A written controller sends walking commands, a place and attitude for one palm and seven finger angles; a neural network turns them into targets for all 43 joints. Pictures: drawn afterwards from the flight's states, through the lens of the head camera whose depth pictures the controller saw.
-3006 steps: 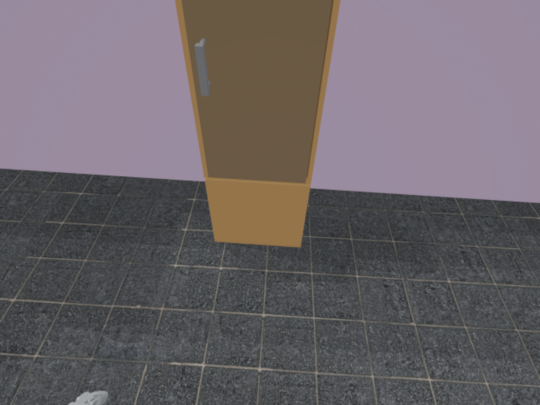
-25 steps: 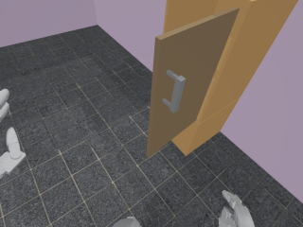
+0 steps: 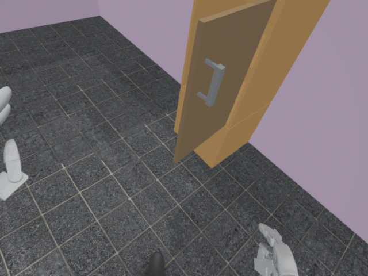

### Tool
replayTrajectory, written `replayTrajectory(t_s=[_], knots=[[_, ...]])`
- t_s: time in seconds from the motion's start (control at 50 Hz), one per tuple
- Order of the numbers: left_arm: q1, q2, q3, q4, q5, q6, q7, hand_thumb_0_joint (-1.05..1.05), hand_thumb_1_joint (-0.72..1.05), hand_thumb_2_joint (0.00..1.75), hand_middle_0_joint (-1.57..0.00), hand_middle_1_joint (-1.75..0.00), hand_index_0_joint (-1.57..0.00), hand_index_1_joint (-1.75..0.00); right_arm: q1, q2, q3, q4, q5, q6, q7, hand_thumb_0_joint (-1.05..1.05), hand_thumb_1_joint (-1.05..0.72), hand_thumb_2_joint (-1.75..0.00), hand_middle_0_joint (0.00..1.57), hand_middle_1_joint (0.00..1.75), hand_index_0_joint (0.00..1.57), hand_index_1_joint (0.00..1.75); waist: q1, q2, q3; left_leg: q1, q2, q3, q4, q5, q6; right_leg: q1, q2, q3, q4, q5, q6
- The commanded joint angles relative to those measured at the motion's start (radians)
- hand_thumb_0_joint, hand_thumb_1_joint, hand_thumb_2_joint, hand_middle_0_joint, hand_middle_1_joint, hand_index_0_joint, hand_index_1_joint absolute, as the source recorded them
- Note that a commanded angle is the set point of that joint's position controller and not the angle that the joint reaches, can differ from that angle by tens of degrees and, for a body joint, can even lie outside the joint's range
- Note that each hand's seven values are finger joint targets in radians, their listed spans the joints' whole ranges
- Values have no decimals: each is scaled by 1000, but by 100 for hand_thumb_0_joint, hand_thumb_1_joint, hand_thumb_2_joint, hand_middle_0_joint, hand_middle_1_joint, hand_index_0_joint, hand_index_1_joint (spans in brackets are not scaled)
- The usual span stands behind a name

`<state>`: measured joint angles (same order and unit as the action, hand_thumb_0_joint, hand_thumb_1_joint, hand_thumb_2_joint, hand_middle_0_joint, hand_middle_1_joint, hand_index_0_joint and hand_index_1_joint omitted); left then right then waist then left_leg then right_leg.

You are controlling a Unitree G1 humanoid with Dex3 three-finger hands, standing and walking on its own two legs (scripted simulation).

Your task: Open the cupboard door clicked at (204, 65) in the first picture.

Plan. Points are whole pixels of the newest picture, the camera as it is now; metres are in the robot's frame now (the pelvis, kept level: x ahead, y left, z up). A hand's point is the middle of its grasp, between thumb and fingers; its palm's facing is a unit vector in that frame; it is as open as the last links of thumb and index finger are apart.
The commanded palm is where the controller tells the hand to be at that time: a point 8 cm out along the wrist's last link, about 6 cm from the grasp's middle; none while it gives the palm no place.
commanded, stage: stop stepping back and stand still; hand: left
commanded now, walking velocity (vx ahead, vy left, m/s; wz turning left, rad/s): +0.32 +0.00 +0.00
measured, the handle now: (209, 83) +0.61 -0.03 +0.08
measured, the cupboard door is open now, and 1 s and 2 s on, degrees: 95 95 95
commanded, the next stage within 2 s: let the arm hang, fingers relaxed in 1.84 s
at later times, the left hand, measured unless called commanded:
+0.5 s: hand (10, 268) +0.11 +0.22 +0.18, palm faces +0.25 -0.74 -0.63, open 7.5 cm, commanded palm +0.07 +0.28 +0.18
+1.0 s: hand out of the picture +0.13 +0.24 +0.19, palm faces +0.41 -0.75 -0.52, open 7.4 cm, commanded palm +0.08 +0.28 +0.18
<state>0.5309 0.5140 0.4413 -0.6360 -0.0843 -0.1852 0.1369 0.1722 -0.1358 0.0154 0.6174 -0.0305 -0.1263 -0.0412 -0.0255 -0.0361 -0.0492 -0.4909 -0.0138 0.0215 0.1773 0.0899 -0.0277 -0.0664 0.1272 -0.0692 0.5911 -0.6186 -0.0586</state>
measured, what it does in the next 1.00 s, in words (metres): steps on the spot: right foot, then left foot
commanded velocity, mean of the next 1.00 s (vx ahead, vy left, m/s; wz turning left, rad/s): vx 0.14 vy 0.03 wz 0.00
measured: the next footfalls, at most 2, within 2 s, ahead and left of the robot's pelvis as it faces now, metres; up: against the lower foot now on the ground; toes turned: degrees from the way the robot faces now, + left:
right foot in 0.06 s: -0.15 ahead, -0.07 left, +0.00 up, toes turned -6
left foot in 0.20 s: +0.07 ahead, +0.11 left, +0.00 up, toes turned -3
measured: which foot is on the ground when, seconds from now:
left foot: down 0.00-0.04, up 0.06-0.18, down 0.20-0.48, up 0.50-0.98, down 1.00-1.00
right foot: up 0.00-0.04, down 0.06-0.22, up 0.24-0.48, down 0.50-1.00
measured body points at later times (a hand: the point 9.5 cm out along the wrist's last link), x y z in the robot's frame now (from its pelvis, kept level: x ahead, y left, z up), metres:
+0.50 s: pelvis -0.09 -0.01 -0.01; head -0.10 -0.02 +0.44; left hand +0.09 +0.26 +0.21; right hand +0.02 -0.25 -0.11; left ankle +0.02 +0.11 -0.72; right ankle -0.10 -0.06 -0.74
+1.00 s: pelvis -0.07 -0.01 +0.00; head -0.06 -0.03 +0.45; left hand +0.10 +0.27 +0.22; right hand +0.09 -0.27 -0.08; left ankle -0.07 +0.12 -0.73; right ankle -0.10 -0.06 -0.74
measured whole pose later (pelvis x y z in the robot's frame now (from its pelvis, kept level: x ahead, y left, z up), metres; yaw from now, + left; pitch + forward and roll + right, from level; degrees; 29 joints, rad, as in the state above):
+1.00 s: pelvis -0.07 -0.01 +0.00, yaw -3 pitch +0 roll +2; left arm 0.57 0.42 0.43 -0.48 -0.04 -0.25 0.17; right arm 0.19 -0.26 -0.04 0.59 0.01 -0.09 -0.07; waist 0.02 0.02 0.01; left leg -0.22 0.01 0.06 0.45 -0.16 0.02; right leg -0.18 0.04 -0.11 0.43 -0.27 -0.09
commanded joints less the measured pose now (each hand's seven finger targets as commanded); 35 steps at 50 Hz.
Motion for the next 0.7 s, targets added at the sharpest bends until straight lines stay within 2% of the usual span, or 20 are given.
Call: replayTrajectory(t_s=[0.0, 0.06, 0.08, 0.1, 0.14, 0.16, 0.18, 0.2, 0.22, 0.26, 0.32, 0.36, 0.42, 0.44, 0.46, 0.48, 0.5, 0.52, 0.58, 0.68], knots=[[101, 208, 206, -248, -14, -59, 31, 0, 90, 90, -20, -30, -20, -30, -11, -155, -48, -96, 30, -6, -5, 0, -90, -90, 20, 30, 20, 30, 44, -89, -120, 429, -40, -5, 693, -363, -65, -396, -318, 200, -461, 194, -119], [-24, 226, 239, -212, -21, -24, 32, 0, 90, 90, -20, -30, -20, -30, -52, -171, -25, -121, 13, 7, 11, 0, -90, -90, 20, 30, 20, 30, 9, -87, -72, 42, 42, -127, 984, -405, -15, -294, -486, 316, -395, 323, -220], [-94, 75, 102, -118, -22, -14, 10, 0, 90, 90, -20, -30, -20, -30, -1, -190, -60, -95, 35, 5, 3, 0, -90, -90, 20, 30, 20, 30, -14, -143, 11, -52, 40, -106, 890, -343, -2, -170, -371, 199, -345, 296, -147], [-122, 108, 124, -79, -2, -5, 14, 0, 90, 90, -20, -30, -20, -30, -75, -218, -74, -116, 48, -9, -7, 0, -90, -90, 20, 30, 20, 30, -5, -162, 157, -5, 86, -110, 776, -333, 18, -272, -372, 289, -343, 352, -126], [-212, 121, 97, 40, 29, -2, 30, 0, 90, 90, -20, -30, -20, -30, -55, -206, -46, -76, 42, 4, -36, 0, -90, -90, 20, 30, 20, 30, -18, -16, 225, 203, 63, -16, 498, -437, 51, -342, -348, 160, -139, 488, -78], [-267, 90, 55, 67, 28, 5, 24, 0, 90, 90, -20, -30, -20, -30, -33, -222, -47, -63, 43, -2, -45, 0, -90, -90, 20, 30, 20, 30, -49, 153, 179, 334, 28, -20, 365, -423, 74, -382, -275, 62, 68, 453, -29], [-314, 96, 49, 68, 31, 0, 27, 0, 90, 90, -20, -30, -20, -30, -19, -246, -42, -81, 33, -9, -52, 0, -90, -90, 20, 30, 20, 30, -37, 417, 140, 383, 157, -291, 225, -384, 148, -452, -138, -16, 328, 310, 37], [-409, 101, 25, 34, 42, -25, 28, 0, 90, 90, -20, -30, -20, -30, -20, -231, -29, -99, 21, -25, -44, 0, -90, -90, 20, 30, 20, 30, -25, 526, 142, 347, 334, -656, 76, -452, 231, -521, -66, 37, 523, 47, 53], [-412, 156, 58, 13, 58, -45, 27, 0, 90, 90, -20, -30, -20, -30, -19, -198, -10, -102, 9, -43, -42, 0, -90, -90, 20, 30, 20, 30, -18, 366, 142, 281, 357, -742, -9, -515, 219, -512, -62, 119, 625, 69, 28], [-354, 206, 102, -91, 54, -64, 17, 0, 90, 90, -20, -30, -20, -30, -51, -195, -31, -97, 12, -62, -26, 0, -90, -90, 20, 30, 20, 30, 27, 70, 87, 103, 313, -640, -58, -733, 153, -369, -108, 137, 580, 127, 24], [27, 97, 100, -148, 33, -50, 13, 0, 90, 90, -20, -30, -20, -30, -76, -196, -52, -116, 15, -56, -3, 0, -90, -90, 20, 30, 20, 30, 50, 228, -25, -57, 173, -228, -76, -749, 89, -79, -63, -4, 391, 219, 34], [165, 155, 186, -165, 37, -63, 24, 0, 90, 90, -20, -30, -20, -30, -82, -195, -61, -140, 16, -47, 1, 0, -90, -90, 20, 30, 20, 30, 61, 379, -66, -137, 151, -144, -78, -784, 77, 48, -40, -68, 269, 211, 26], [195, 127, 198, -75, 45, -59, 39, 0, 90, 90, -20, -30, -20, -30, -59, -172, -61, -147, 22, -7, -12, 0, -90, -90, 20, 30, 20, 30, 59, 288, -32, -322, 151, -100, 132, -813, 76, 243, -67, -40, 44, 110, -1], [160, 132, 199, -41, 53, -47, 40, 0, 90, 90, -20, -30, -20, -30, -58, -156, -64, -140, 26, 4, -17, 0, -90, -90, 20, 30, 20, 30, 65, 87, -3, -345, 79, -18, 419, -752, 51, 189, -168, 97, -142, 59, -34], [116, 150, 204, -13, 57, -34, 43, 0, 90, 90, -20, -30, -20, -30, -54, -149, -72, -136, 36, 16, -19, 0, -90, -90, 20, 30, 20, 30, 55, -239, 25, -324, -11, 25, 826, -653, 28, -28, -418, 524, -403, -186, -113], [17, 122, 163, -2, 41, -46, 32, 0, 90, 90, -20, -30, -20, -30, -60, -202, -80, -120, 18, 5, -32, 0, -90, -90, 20, 30, 20, 30, 20, -181, 122, -349, 1, -81, 1015, -532, 15, -184, -512, 685, -504, -205, -120], [-75, 178, 217, 1, 39, -76, 20, 0, 90, 90, -20, -30, -20, -30, -32, -220, -84, -71, -2, -6, -29, 0, -90, -90, 20, 30, 20, 30, -9, -66, 118, -295, 29, -94, 1089, -419, 4, -251, -500, 542, -480, -17, -106], [-98, 140, 182, 114, 47, -81, 19, 0, 90, 90, -20, -30, -20, -30, -35, -188, -73, -74, 14, -21, -28, 0, -90, -90, 20, 30, 20, 30, -19, -43, 48, -247, 54, -96, 1100, -377, 1, -245, -471, 550, -469, -152, -86], [-129, 54, 64, 222, 61, -77, 17, 0, 90, 90, -20, -30, -20, -30, -33, -216, -83, -59, 31, -14, -46, 0, -90, -90, 20, 30, 20, 30, -6, 29, 89, -209, 61, -65, 1043, -258, 4, -218, -384, 343, -412, 106, 40], [-226, 40, -9, 184, 74, -98, 42, 0, 90, 90, -20, -30, -20, -30, -69, -220, -79, -68, 37, -38, -52, 0, -90, -90, 20, 30, 20, 30, 22, -124, 80, -123, 32, -2, 804, -292, 33, -62, -354, 207, -356, 505, 139]])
